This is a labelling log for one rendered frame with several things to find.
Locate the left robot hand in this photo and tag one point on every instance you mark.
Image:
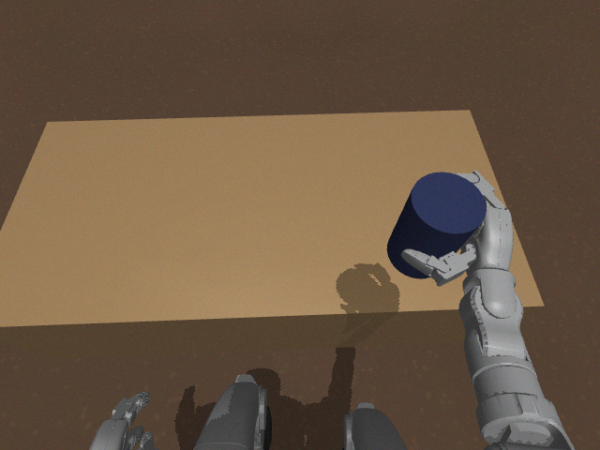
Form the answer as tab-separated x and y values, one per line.
113	434

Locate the can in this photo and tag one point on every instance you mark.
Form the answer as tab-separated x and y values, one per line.
441	213

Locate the right robot hand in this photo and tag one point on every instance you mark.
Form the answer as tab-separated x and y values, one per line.
491	245

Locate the right robot arm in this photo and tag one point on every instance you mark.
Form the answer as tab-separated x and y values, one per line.
512	412

